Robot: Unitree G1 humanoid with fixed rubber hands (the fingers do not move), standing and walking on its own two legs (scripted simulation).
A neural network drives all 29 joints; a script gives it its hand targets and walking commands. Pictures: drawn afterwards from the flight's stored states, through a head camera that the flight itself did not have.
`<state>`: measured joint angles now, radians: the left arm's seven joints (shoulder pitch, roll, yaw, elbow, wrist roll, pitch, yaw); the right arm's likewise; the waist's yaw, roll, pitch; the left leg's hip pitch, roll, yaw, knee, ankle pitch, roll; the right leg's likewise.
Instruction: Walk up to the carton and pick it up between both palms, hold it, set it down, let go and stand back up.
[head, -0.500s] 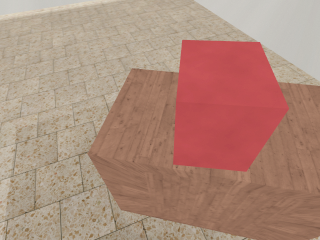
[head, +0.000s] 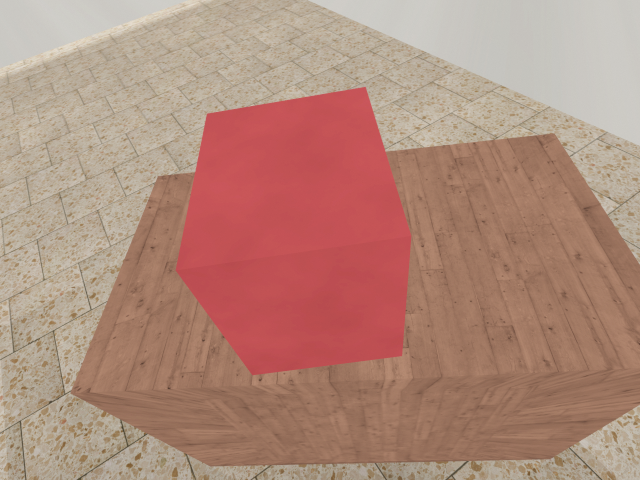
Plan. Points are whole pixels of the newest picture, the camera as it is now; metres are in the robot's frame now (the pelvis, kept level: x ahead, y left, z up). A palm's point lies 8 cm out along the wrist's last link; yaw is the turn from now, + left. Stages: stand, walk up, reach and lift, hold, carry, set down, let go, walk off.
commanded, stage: walk up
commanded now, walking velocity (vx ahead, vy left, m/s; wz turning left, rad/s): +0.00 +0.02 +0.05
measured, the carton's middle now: (306, 237) +0.46 +0.04 +0.03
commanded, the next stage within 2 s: stand in 1.12 s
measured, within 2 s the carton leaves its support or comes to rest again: neither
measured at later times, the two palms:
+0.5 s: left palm out of the picture -0.01 +0.26 -0.14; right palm out of the picture +0.01 -0.22 -0.11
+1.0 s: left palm out of the picture -0.11 +0.19 -0.13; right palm out of the picture -0.09 -0.22 -0.13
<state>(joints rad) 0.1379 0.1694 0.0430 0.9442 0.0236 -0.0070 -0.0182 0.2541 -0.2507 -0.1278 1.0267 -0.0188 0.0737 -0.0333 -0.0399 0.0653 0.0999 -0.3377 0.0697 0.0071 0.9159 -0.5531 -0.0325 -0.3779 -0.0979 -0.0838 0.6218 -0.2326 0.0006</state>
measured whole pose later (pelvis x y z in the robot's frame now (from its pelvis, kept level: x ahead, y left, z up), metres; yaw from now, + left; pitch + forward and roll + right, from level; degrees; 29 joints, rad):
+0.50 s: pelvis -0.06 +0.01 +0.01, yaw +2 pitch +0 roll -2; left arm 0.18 0.22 0.08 0.97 0.01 0.09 0.02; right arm 0.19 -0.15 -0.04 0.96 -0.04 0.04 -0.03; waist 0.00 -0.03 0.08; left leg -0.27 0.05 0.08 0.54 -0.27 0.03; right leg -0.52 0.03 0.02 1.09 -0.42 0.00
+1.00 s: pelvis -0.08 -0.01 +0.02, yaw +2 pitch -2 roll +0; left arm 0.32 0.09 0.00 1.14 0.00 -0.01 0.03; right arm 0.29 -0.14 -0.03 1.13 -0.01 0.01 -0.02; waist -0.01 0.01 0.03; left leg -0.18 0.01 0.10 0.36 -0.14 0.02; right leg -0.06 0.01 -0.02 0.36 -0.27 -0.01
